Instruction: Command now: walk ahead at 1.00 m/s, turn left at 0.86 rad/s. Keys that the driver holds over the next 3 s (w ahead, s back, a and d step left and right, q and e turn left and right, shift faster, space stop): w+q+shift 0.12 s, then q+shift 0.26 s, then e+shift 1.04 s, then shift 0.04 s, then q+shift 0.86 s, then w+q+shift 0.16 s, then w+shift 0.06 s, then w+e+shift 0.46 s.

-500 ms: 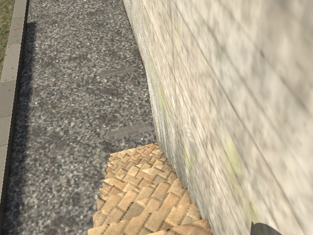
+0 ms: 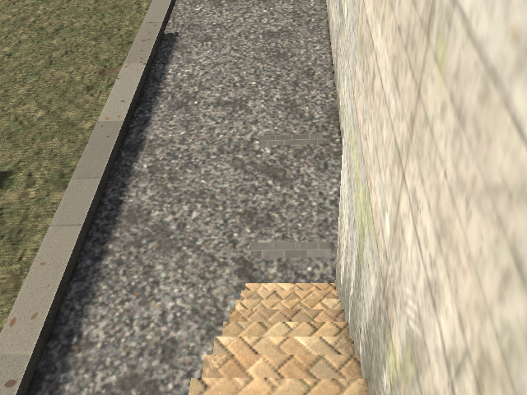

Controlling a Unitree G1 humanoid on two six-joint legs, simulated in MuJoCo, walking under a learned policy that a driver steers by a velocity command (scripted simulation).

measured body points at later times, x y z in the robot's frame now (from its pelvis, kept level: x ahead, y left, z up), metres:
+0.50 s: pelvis +0.32 +0.03 -0.31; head +0.35 -0.04 +0.13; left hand +0.40 +0.36 -0.33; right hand +0.41 -0.15 -0.48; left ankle +0.27 +0.20 -0.88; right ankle +0.42 -0.05 -1.06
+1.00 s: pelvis +0.66 +0.14 -0.73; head +0.62 +0.16 -0.29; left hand +0.69 +0.38 -0.87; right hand +0.71 -0.14 -0.85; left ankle +0.68 +0.24 -1.45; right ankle +0.64 -0.02 -1.15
